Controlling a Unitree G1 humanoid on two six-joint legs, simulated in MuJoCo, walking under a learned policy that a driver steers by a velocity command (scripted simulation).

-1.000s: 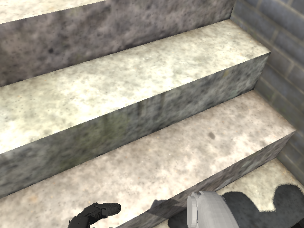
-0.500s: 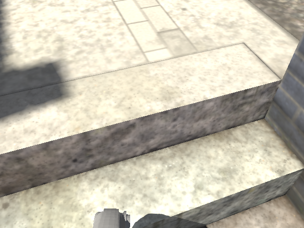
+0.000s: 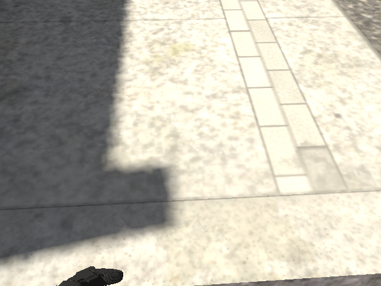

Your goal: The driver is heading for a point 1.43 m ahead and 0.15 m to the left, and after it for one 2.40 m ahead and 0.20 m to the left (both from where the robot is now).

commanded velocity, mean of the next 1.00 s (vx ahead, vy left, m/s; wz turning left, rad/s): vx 0.50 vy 0.00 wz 0.33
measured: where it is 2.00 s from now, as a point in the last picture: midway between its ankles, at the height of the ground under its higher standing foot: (144, 118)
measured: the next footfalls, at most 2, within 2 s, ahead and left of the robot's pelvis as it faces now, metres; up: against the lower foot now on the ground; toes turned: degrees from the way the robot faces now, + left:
right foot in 0.18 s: +0.28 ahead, -0.13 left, +0.20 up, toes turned +5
left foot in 0.72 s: +0.50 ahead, +0.18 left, +0.40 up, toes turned +22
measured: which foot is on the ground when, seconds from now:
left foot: down 0.00-0.22, up 0.24-0.70, down 0.72-1.00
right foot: up 0.00-0.16, down 0.18-0.78, up 0.80-1.00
